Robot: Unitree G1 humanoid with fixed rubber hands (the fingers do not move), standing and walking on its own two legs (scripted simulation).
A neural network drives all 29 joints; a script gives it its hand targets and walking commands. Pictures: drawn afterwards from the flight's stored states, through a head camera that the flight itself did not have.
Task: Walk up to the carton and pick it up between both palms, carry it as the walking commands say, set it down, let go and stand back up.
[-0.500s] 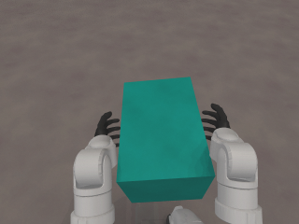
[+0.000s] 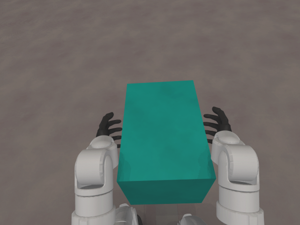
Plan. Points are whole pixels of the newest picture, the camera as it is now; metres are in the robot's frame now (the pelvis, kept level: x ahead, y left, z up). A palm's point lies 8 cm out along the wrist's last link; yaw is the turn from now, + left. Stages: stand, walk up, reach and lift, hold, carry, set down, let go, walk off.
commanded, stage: carry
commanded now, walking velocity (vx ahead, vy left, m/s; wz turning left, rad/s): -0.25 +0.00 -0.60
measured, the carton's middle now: (162, 140) +0.34 -0.01 -0.01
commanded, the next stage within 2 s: none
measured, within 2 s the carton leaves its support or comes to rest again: neither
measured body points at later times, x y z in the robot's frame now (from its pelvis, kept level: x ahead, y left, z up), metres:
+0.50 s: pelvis -0.18 +0.03 +0.02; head -0.15 +0.05 +0.47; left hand +0.13 +0.13 +0.10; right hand +0.11 -0.15 +0.13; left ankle -0.18 +0.10 -0.72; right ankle -0.12 -0.13 -0.63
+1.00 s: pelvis -0.34 +0.03 +0.02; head -0.34 -0.01 +0.47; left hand -0.02 +0.00 +0.12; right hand -0.15 -0.25 +0.10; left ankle -0.26 +0.15 -0.64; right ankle -0.34 -0.08 -0.72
